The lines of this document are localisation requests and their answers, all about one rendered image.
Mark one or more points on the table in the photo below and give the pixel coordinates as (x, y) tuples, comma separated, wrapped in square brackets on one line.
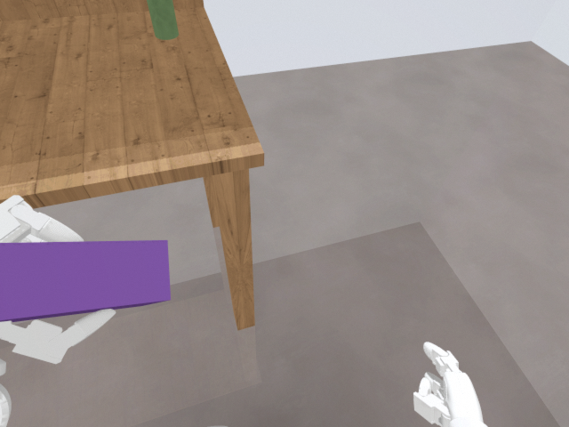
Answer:
[(93, 104)]

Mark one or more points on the robot left hand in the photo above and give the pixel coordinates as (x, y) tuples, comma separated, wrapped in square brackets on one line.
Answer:
[(19, 223)]

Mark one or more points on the sponge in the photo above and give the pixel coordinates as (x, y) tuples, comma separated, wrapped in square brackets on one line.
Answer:
[(53, 279)]

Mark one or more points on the robot right hand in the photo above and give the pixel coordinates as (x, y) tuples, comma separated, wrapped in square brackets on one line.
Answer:
[(453, 397)]

